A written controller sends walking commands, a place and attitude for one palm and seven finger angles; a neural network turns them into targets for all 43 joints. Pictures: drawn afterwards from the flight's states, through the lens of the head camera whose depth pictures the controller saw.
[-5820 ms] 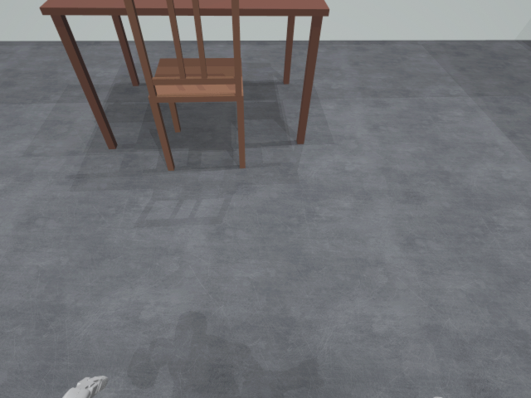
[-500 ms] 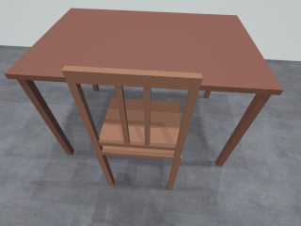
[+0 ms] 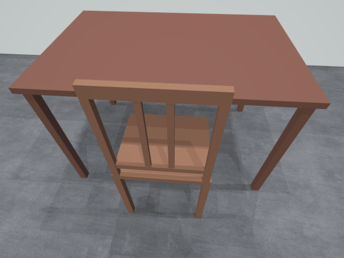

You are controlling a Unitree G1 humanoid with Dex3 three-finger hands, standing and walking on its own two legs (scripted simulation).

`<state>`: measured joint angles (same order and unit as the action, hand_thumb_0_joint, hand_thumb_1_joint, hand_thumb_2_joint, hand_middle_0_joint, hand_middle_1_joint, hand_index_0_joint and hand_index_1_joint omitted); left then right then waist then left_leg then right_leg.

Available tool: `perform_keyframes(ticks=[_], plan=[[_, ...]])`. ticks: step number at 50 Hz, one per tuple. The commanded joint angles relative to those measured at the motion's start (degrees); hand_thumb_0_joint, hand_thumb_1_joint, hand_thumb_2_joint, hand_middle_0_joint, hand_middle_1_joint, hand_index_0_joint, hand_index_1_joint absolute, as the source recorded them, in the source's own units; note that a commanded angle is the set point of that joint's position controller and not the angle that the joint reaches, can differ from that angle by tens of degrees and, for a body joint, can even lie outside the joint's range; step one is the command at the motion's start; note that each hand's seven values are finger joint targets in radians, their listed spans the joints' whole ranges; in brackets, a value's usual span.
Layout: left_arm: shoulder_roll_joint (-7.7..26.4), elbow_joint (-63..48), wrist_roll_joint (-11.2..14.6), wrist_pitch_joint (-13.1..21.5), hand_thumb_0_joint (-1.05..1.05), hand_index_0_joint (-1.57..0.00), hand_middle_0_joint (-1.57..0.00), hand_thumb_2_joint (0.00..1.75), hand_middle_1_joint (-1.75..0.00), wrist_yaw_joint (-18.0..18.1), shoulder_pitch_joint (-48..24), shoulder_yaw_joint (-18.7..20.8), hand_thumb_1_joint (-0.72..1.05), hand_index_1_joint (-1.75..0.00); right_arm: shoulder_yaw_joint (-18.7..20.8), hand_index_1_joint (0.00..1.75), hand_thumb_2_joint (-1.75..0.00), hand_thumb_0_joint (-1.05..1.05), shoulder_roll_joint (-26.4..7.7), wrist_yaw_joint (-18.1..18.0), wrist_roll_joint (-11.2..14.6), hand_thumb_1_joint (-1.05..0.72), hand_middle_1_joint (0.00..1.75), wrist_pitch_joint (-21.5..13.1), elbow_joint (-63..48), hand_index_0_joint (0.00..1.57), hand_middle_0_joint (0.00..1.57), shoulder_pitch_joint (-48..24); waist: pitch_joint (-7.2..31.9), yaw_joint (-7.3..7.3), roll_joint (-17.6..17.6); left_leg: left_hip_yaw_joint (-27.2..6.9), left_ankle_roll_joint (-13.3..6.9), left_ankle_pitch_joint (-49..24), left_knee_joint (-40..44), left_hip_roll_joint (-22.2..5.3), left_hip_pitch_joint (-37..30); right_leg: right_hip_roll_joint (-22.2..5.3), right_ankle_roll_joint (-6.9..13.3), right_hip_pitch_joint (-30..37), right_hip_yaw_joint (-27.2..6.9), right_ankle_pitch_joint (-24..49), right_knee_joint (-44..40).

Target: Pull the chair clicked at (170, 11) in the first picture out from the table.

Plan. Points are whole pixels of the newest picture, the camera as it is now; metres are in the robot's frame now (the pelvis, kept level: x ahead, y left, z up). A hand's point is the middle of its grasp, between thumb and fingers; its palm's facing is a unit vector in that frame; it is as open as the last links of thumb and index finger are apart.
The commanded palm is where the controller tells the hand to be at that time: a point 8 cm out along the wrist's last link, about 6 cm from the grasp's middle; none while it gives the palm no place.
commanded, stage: look again from close up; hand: left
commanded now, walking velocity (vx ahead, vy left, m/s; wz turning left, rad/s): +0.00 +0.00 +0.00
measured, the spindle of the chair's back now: (143, 138) +0.49 +0.13 -0.07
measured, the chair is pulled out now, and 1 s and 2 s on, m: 0.00 0.00 0.00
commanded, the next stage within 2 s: shuffle to correct the standing spot in 0.04 s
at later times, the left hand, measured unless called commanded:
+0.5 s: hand out of the picture +0.00 +0.14 -0.18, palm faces +0.04 -0.98 -0.17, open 7.3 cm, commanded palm none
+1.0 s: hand out of the picture +0.03 +0.22 -0.17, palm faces +0.04 -0.95 -0.30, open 7.3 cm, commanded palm none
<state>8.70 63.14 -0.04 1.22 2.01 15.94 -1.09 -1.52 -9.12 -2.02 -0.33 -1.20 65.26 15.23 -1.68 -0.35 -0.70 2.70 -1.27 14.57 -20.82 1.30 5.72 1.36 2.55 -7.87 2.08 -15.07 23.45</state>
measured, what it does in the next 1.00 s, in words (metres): stands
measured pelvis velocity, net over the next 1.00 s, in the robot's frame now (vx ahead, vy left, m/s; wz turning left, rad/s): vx -0.01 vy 0.01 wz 0.02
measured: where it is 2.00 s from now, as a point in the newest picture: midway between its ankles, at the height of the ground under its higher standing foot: outside the picture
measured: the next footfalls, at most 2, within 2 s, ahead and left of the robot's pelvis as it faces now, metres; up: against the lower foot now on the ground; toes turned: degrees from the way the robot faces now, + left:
none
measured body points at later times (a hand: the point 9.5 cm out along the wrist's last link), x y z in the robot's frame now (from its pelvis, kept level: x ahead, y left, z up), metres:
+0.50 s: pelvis +0.03 -0.02 -0.01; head +0.04 -0.02 +0.44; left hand +0.00 +0.19 -0.17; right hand +0.00 -0.23 -0.17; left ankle -0.04 +0.10 -0.74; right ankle -0.03 -0.09 -0.74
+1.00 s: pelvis -0.01 +0.01 -0.01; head +0.01 +0.00 +0.44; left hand +0.02 +0.27 -0.15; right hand +0.06 -0.22 -0.16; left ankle -0.04 +0.10 -0.74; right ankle -0.03 -0.09 -0.74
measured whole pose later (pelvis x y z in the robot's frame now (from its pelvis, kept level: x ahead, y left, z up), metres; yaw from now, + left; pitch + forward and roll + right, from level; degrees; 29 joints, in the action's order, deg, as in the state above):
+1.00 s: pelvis -0.01 +0.01 -0.01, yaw +1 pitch +0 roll +0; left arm 12.2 57.3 -0.2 1.2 3.1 13.8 0.0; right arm 1.9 -11.1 -0.9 -0.6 0.0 58.5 9.4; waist -2.9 -0.3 -1.4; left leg 2.1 -2.1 16.5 -27.3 2.1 10.5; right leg 0.3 1.8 -11.6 2.9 -16.6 28.5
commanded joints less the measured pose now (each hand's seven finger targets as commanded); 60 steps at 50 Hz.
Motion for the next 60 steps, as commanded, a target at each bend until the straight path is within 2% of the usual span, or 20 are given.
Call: perform_keyframes(ticks=[1,7,11,16,18,20,21,23,25,28,31,35,38,39,40,41,44,52,56,60], plan=[[5.53,-1.74,-0.21,0.77,0.00,-0.20,-0.20,0.90,-0.30,0.22,4.10,0.98,0.90,-0.30,0.60,0.30,-0.90,0.00,-5.21,-0.33,0.01,-0.90,0.30,-0.84,-1.39,0.20,0.20,3.45,-0.75,0.22,1.58,-5.74,-0.70,-12.14,2.69,-7.17,1.86,-7.77,0.71,0.25,-6.95,16.26,-3.43],[5.15,-1.39,-0.24,0.93,0.00,-0.20,-0.20,0.90,-0.30,0.31,5.28,0.89,0.90,-0.30,0.66,0.30,-0.90,0.00,-4.84,-0.29,0.05,-0.90,0.30,-0.88,-1.07,0.20,0.20,3.79,-0.52,0.14,1.64,-5.46,-0.71,-11.70,2.59,-6.96,1.58,-7.97,0.63,0.29,-7.20,16.77,-3.93],[4.69,-1.12,-0.69,0.28,0.00,-0.20,-0.20,0.90,-0.30,-0.14,5.50,1.13,0.90,-0.30,0.98,0.30,-0.90,0.00,-5.23,-0.20,-0.29,-0.90,0.30,-0.71,-0.57,0.20,0.20,4.55,-2.61,0.48,1.69,-5.57,-1.53,-1.43,2.27,-7.09,2.81,-5.97,0.90,-2.75,-6.27,2.12,-3.05],[3.83,-1.74,-1.24,-0.45,0.00,-0.20,-0.20,0.90,-0.30,-0.89,5.94,1.58,0.90,-0.30,1.89,0.30,-0.90,0.00,-6.32,-0.45,-0.64,-0.90,0.30,-0.47,-0.91,0.20,0.20,4.86,-7.29,0.50,-2.27,-10.06,-3.68,7.67,5.55,-10.35,6.47,-3.23,1.07,-7.64,-3.72,-3.88,1.52],[3.47,-1.78,-1.41,-0.36,0.00,-0.20,-0.20,0.90,-0.30,-1.08,6.90,1.77,0.90,-0.30,2.21,0.30,-0.90,0.00,-6.71,-0.72,-0.64,-0.90,0.30,-0.79,-1.04,0.20,0.20,5.20,-6.47,0.24,-2.79,-11.14,-4.69,3.40,4.76,-11.59,5.91,-2.93,1.03,-7.77,-3.05,-1.10,3.75],[3.10,-1.22,-1.30,0.20,0.00,-0.20,-0.20,0.90,-0.30,-0.80,8.61,1.77,0.90,-0.30,1.80,0.30,-0.90,0.00,-5.46,-0.85,-0.43,-0.90,0.30,-1.14,-1.34,0.20,0.20,4.57,-5.64,-0.67,0.04,-8.06,-3.83,-4.62,0.28,-9.33,7.44,-4.56,1.13,-4.23,-5.40,5.94,1.67],[3.62,-0.68,-1.10,0.61,0.00,-0.20,-0.20,0.90,-0.30,-0.47,9.76,1.83,0.90,-0.30,1.40,0.30,-0.90,0.00,-4.16,-0.92,-0.33,-0.90,0.30,-1.36,-1.40,0.20,0.20,4.48,-3.79,-0.82,2.17,-4.85,-2.55,-8.51,-3.51,-7.12,7.58,-6.53,1.30,-1.37,-7.70,13.89,0.56],[4.97,0.47,-0.48,1.42,0.00,-0.20,-0.20,0.90,-0.30,0.29,11.45,1.83,0.90,-0.30,0.81,0.30,-0.90,0.00,-2.33,-1.11,-0.07,-0.90,0.30,-1.30,-1.39,0.20,0.20,4.94,-0.51,-0.48,6.30,-1.99,-0.42,-6.40,-6.03,-4.65,8.79,-10.40,0.69,4.78,-10.78,35.27,-0.39],[5.21,0.71,-0.10,1.82,0.00,-0.20,-0.20,0.90,-0.30,0.82,11.24,1.63,0.90,-0.30,0.64,0.30,-0.90,0.00,-1.90,-1.33,0.26,-0.90,0.30,-1.09,-1.05,0.20,0.20,5.52,0.59,-0.07,6.33,-1.91,0.55,-6.99,-4.83,-4.54,8.54,-11.49,-0.80,7.72,-10.17,53.75,0.94],[6.17,0.07,0.04,1.68,0.00,-0.20,-0.20,0.90,-0.30,1.40,10.66,1.75,0.90,-0.30,1.02,0.30,-0.90,0.00,-2.48,-1.57,0.68,-0.90,0.30,-0.79,-1.25,0.20,0.20,5.79,3.79,-0.14,4.66,-1.42,0.74,-11.59,-4.06,-4.88,5.97,-11.53,-1.88,10.15,-8.76,61.69,2.69],[6.72,-0.90,-0.13,1.15,0.00,-0.20,-0.20,0.90,-0.30,1.66,9.80,1.96,0.90,-0.30,1.49,0.30,-0.90,0.00,-2.78,-1.56,0.81,-0.90,0.30,-0.24,-1.91,0.20,0.20,5.36,4.24,-0.18,3.07,-1.64,0.72,-14.07,-3.59,-5.43,4.45,-11.29,-2.02,8.86,-8.72,56.53,2.67],[5.96,-2.34,-0.40,0.42,0.00,-0.20,-0.20,0.90,-0.30,1.55,7.09,1.91,0.90,-0.30,1.87,0.30,-0.90,0.00,-3.33,-1.36,0.57,-0.90,0.30,0.16,-2.83,0.20,0.20,4.08,2.44,-0.05,0.45,-3.28,0.42,-19.95,-2.31,-7.12,1.24,-9.96,-0.70,3.08,-8.28,39.09,1.17],[5.60,-2.41,-0.47,0.44,0.00,-0.20,-0.20,0.90,-0.30,1.34,6.53,1.74,0.90,-0.30,1.88,0.30,-0.90,0.00,-3.92,-1.25,0.35,-0.90,0.30,0.01,-3.13,0.20,0.20,3.53,3.26,-0.14,0.13,-4.01,-0.08,-23.27,-2.34,-7.75,-1.24,-9.23,-0.21,1.74,-7.61,33.29,0.32],[16.07,-6.97,-0.30,1.04,0.00,-0.20,-0.20,0.90,-0.30,1.64,2.56,1.89,0.90,-0.30,3.50,0.30,-0.90,0.00,-10.69,-0.67,-0.39,-0.90,0.30,0.30,-8.48,0.20,0.20,-2.86,-4.90,1.08,-4.14,-6.26,-1.37,-22.70,-3.32,-2.30,4.30,-4.89,-0.59,-2.90,-6.64,30.95,3.22],[12.05,-7.63,-0.32,0.52,0.00,-0.20,-0.20,0.90,-0.30,1.67,4.34,2.73,0.90,-0.30,4.52,0.30,-0.90,0.00,-8.36,-0.08,-0.16,-0.90,0.30,-0.82,-9.02,0.20,0.20,-1.94,-2.50,-0.51,-2.52,-5.85,-1.32,-17.97,-4.67,-6.19,5.65,-7.03,-0.55,-4.89,-8.20,16.27,2.46],[10.21,-7.05,-0.47,0.84,0.00,-0.20,-0.20,0.90,-0.30,1.57,4.38,2.67,0.90,-0.30,4.39,0.30,-0.90,0.00,-7.02,0.11,-0.30,-0.90,0.30,-1.14,-8.80,0.20,0.20,-3.14,-0.61,-0.31,-2.35,-6.36,-1.24,-18.08,-4.97,-5.56,4.51,-7.74,0.47,-4.10,-9.22,19.68,1.57],[10.05,-7.96,-0.30,1.28,0.00,-0.20,-0.20,0.90,-0.30,1.49,3.48,2.65,0.90,-0.30,4.30,0.30,-0.90,0.00,-5.75,0.51,-0.13,-0.90,0.30,-0.61,-9.52,0.20,0.20,-2.50,6.49,0.46,1.64,-5.99,-0.82,-13.55,-6.23,-4.51,2.53,-9.33,1.70,0.06,-9.18,21.65,0.93],[10.18,-9.17,-0.69,0.62,0.00,-0.20,-0.20,0.90,-0.30,1.05,-1.30,2.28,0.90,-0.30,4.14,0.30,-0.90,0.00,-9.20,1.56,-0.64,-0.90,0.30,0.36,-9.89,0.20,0.20,-5.35,-1.89,0.51,1.06,-8.78,-1.36,-6.92,-0.62,-5.68,5.09,-7.13,0.07,-7.16,-6.68,3.76,-0.94],[9.46,-8.87,-0.84,0.29,0.00,-0.20,-0.20,0.90,-0.30,0.90,-0.89,1.99,0.90,-0.30,3.65,0.30,-0.90,0.00,-9.08,1.83,-0.75,-0.90,0.30,0.44,-9.60,0.20,0.20,-5.39,-1.39,0.21,0.11,-9.98,-1.72,-2.09,2.33,-6.04,6.11,-6.64,-0.62,-6.52,-5.53,1.59,-0.28],[9.40,-8.39,-0.86,0.32,0.00,-0.20,-0.20,0.90,-0.30,0.82,-0.53,1.77,0.90,-0.30,3.37,0.30,-0.90,0.00,-8.92,1.90,-0.64,-0.90,0.30,0.36,-8.99,0.20,0.20,-4.98,-0.36,0.15,1.69,-9.90,-1.86,-1.79,2.93,-6.09,5.54,-6.87,-0.97,-5.92,-5.28,2.16,-0.24]])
